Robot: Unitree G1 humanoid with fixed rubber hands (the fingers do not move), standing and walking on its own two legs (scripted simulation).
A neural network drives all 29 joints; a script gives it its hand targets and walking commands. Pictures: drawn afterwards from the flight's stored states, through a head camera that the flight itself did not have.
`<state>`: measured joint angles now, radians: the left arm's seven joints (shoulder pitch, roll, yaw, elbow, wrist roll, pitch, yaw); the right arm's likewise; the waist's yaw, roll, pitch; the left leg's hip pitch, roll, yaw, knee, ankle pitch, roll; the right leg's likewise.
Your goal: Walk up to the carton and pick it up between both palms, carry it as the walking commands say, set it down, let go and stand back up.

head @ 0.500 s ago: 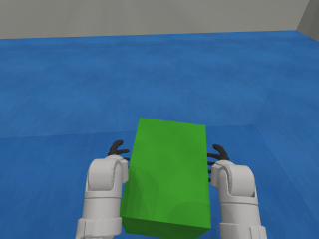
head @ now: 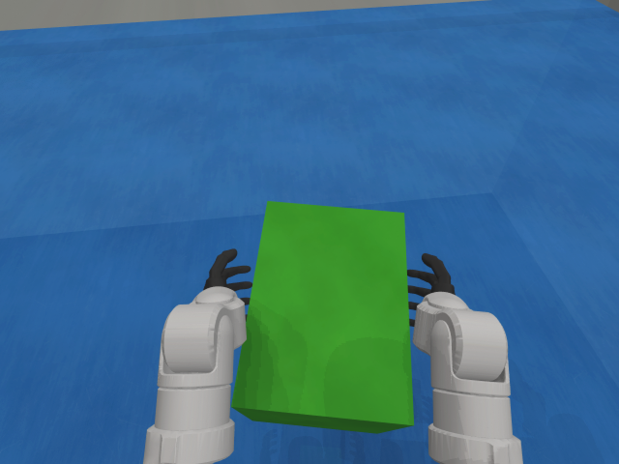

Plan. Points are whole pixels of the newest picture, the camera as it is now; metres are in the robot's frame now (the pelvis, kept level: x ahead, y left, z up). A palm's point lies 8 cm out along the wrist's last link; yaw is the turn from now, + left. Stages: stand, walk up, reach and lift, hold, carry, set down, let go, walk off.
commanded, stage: carry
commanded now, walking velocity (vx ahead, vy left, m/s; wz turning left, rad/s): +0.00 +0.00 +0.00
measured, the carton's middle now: (324, 322) +0.33 +0.01 -0.01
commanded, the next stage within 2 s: none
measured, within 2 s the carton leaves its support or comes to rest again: neither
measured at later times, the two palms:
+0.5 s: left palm (208, 311) +0.29 +0.14 +0.08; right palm (431, 316) +0.30 -0.12 +0.08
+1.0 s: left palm (232, 326) +0.28 +0.11 +0.08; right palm (458, 330) +0.28 -0.15 +0.07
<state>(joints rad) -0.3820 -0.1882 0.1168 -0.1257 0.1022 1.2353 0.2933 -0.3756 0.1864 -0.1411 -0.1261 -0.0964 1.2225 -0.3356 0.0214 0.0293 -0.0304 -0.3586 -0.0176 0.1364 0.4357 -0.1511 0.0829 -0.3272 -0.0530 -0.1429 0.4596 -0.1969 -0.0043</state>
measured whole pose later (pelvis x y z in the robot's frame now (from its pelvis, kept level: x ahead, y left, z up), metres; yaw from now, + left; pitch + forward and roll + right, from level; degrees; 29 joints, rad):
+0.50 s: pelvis +0.00 +0.01 -0.01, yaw +0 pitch +2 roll -1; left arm -0.37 -0.18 0.14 0.03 0.17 1.18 0.23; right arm -0.37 0.19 -0.14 0.04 -0.13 1.17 -0.32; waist 0.01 0.02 -0.11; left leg -0.34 -0.02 0.14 0.51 -0.20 0.10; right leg -0.31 -0.07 -0.14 0.53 -0.24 0.01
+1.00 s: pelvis -0.02 -0.02 -0.01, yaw +0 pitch +2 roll +0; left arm -0.34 -0.17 0.11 0.00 0.14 1.12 0.24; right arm -0.35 0.18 -0.12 0.01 -0.12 1.12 -0.32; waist 0.01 0.03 -0.09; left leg -0.39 0.01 0.13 0.52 -0.17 0.06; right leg -0.36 -0.04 -0.15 0.55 -0.23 -0.03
